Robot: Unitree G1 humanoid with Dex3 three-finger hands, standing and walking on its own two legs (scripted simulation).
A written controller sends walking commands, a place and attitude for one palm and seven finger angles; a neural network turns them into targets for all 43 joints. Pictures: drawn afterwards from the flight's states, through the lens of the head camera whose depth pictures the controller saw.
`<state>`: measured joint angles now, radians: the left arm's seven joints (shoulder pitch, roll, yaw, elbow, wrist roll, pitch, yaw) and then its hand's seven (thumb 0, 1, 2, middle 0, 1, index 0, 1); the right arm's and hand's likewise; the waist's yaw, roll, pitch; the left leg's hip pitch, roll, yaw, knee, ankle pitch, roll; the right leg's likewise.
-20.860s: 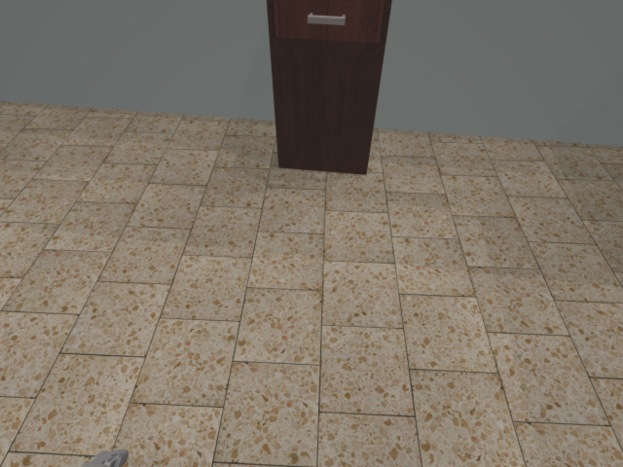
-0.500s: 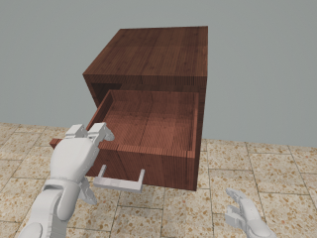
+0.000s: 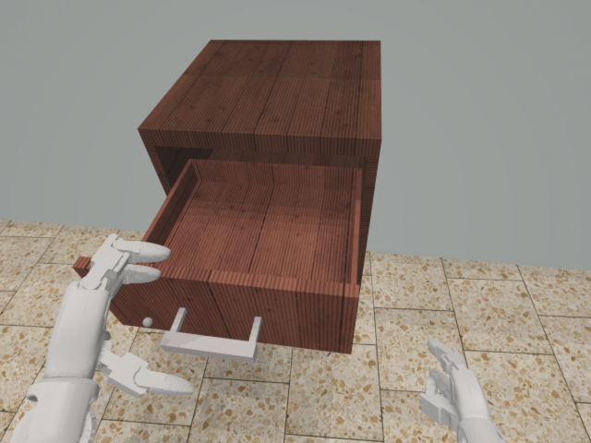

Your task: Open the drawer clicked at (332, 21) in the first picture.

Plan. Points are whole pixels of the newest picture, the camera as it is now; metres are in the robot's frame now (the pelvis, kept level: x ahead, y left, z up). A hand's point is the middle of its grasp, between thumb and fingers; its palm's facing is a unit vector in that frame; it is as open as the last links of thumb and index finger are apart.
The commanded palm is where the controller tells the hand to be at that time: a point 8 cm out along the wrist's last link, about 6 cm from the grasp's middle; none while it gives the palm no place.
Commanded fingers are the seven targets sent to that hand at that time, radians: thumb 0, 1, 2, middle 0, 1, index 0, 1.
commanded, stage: draw the hand back to the body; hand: left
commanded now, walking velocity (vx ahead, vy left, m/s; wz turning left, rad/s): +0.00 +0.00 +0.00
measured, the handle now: (214, 333) +0.27 +0.17 -0.02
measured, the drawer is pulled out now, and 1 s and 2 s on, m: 0.30 0.30 0.30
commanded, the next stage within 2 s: step back with the hand held close in 0.86 s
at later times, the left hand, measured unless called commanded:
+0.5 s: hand (108, 300) +0.22 +0.23 +0.15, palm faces +0.36 -0.83 -0.42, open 10.0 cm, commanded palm +0.16 +0.28 +0.18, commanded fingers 0.00 0.65 0.80 -0.22 -0.46 -0.22 -0.46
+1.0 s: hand (94, 311) +0.20 +0.24 +0.15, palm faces +0.40 -0.82 -0.41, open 7.4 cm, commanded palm +0.15 +0.28 +0.18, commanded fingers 0.00 0.90 0.90 -0.20 -0.30 -0.20 -0.30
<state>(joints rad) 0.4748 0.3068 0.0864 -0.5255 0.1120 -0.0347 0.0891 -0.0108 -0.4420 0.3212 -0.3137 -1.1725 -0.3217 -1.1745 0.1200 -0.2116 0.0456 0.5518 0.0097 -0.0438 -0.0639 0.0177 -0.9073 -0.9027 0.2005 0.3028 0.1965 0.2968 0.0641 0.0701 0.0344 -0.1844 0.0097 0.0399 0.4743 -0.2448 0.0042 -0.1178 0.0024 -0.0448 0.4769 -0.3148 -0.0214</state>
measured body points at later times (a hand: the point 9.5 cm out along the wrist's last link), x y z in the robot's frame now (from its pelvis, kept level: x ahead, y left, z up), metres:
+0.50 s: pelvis +0.03 +0.00 +0.00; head +0.03 -0.02 +0.45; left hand +0.19 +0.27 +0.18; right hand +0.23 -0.22 -0.08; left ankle +0.01 +0.12 -0.74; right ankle -0.03 -0.10 -0.74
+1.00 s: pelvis +0.02 +0.00 +0.00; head +0.02 -0.03 +0.45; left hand +0.18 +0.28 +0.18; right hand +0.22 -0.22 -0.08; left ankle +0.01 +0.12 -0.74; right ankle -0.03 -0.10 -0.74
